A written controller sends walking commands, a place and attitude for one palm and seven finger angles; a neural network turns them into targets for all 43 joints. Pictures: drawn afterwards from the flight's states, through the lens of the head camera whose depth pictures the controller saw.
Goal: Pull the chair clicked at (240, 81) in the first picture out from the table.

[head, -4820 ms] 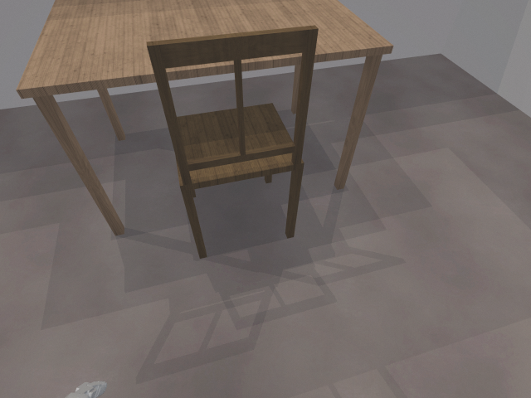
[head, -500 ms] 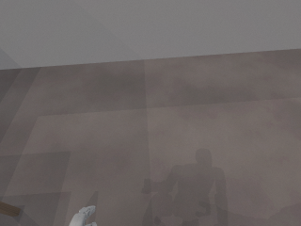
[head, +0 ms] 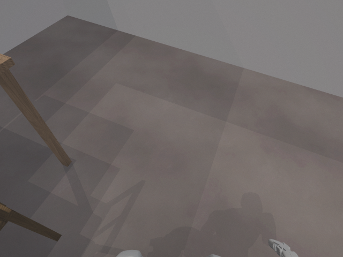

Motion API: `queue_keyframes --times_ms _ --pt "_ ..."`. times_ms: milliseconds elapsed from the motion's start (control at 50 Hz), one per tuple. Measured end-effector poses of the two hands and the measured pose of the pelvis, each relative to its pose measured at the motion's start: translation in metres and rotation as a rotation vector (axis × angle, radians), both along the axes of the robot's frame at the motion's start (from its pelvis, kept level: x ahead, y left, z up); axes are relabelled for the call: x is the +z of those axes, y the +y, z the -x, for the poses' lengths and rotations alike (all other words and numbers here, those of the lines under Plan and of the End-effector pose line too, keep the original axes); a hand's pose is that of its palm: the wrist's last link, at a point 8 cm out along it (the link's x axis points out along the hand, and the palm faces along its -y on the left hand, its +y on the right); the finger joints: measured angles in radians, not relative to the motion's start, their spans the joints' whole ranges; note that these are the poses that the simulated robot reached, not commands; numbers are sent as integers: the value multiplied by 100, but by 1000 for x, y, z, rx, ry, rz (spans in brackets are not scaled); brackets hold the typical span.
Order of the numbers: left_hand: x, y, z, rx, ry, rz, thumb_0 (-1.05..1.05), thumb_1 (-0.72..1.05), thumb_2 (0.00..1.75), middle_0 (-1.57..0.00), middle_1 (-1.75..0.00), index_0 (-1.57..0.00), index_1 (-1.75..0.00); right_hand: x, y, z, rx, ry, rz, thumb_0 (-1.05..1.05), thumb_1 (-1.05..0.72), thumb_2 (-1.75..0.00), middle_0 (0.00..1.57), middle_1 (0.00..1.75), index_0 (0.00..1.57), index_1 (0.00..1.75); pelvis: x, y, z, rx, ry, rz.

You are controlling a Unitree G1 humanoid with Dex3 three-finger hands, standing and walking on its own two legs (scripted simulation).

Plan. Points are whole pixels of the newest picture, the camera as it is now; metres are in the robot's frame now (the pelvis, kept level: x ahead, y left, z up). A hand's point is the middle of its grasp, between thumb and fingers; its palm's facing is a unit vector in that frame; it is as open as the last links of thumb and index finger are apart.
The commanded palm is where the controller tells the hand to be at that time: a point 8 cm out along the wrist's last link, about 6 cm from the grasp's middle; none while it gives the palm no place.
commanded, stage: turn to face it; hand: left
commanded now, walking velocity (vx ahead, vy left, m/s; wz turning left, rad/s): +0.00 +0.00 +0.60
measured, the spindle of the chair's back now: out of the picture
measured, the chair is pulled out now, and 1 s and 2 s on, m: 0.00 0.00 0.00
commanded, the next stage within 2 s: none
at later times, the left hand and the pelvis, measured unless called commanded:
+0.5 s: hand out of the picture +0.02 +0.17 -0.12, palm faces +0.33 -0.89 -0.30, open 7.4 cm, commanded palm none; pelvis -0.01 -0.05 +0.02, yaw +19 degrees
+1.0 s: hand out of the picture -0.10 +0.23 -0.15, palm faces +0.62 -0.74 -0.26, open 7.4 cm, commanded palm none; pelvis -0.02 +0.01 +0.02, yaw +37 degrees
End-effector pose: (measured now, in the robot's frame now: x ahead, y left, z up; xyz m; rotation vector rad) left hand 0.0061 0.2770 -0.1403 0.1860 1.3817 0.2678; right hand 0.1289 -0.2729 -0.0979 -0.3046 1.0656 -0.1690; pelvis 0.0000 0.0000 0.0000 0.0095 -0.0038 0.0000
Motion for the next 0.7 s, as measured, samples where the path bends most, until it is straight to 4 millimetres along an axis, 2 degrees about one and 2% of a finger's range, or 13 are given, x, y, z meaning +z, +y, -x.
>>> queue_keyframes --times_ms 100,200,280,360,400,460,560,640,700 --pt "12 4 4 44 -37 14 0 91 90 -20 -30 -20 -30 8 19 -2 53 22 -7 0 -91 -90 20 30 20 30 12 4 4 59 3 18" --pt "25 -5 -4 72 -111 5 0 91 90 -20 -30 -20 -30 -1 30 4 88 61 -59 0 -90 -90 20 30 20 30 17 -2 7 119 7 19" --pt "34 -18 -14 89 -167 -20 0 91 90 -20 -30 -20 -30 -15 29 12 107 100 -103 0 -90 -90 21 30 20 30 15 -14 9 169 11 12" --pt "40 -37 -17 109 -235 -62 0 91 90 -20 -30 -20 -30 -37 15 16 125 141 -141 0 -90 -90 21 30 20 30 6 -34 11 224 14 0" --pt "45 -47 -10 127 -248 -73 0 91 90 -20 -30 -20 -30 -42 9 17 140 168 -143 0 -90 -90 21 30 20 30 7 -40 12 261 6 0" --pt "53 -60 5 174 -242 -74 0 91 90 -20 -30 -20 -30 -39 2 14 175 203 -139 1 -90 -90 20 30 20 30 14 -44 11 307 -1 -15" --pt "52 -72 29 240 -209 -57 0 90 90 -21 -30 -20 -30 -30 -3 5 226 231 -117 1 -91 -90 20 30 20 30 21 -48 9 379 -4 -32" --pt "44 -75 54 307 -185 -34 0 90 90 -21 -30 -20 -30 -26 6 -11 290 249 -80 1 -91 -90 20 30 20 30 20 -43 10 435 0 -31" --pt "34 -73 79 365 -152 -14 0 90 90 -21 -30 -20 -30 -22 25 -30 354 233 -54 1 -91 -90 20 30 20 30 17 -36 14 473 6 -22"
